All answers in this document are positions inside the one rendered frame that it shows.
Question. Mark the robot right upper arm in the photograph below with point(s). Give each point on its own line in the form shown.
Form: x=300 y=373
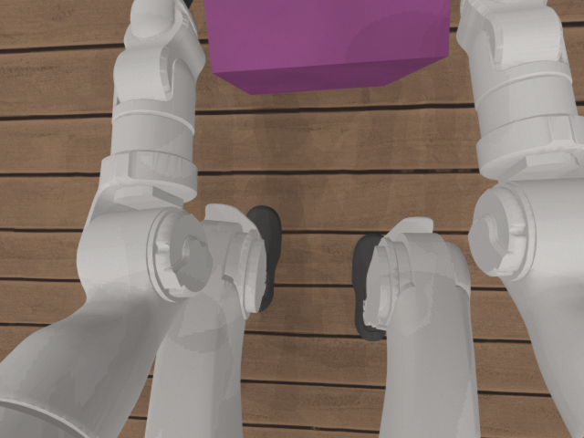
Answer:
x=530 y=234

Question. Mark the robot left upper arm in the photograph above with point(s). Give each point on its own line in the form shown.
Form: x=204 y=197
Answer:
x=82 y=376

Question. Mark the carton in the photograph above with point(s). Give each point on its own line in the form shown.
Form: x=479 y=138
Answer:
x=280 y=46

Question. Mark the right robot forearm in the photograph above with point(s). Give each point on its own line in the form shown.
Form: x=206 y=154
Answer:
x=522 y=85

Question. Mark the robot left thigh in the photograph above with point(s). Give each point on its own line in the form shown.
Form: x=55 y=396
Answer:
x=196 y=384

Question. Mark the robot right shin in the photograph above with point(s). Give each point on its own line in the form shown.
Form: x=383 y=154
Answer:
x=420 y=225

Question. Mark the left robot forearm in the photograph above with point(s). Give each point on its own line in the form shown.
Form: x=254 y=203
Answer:
x=153 y=117

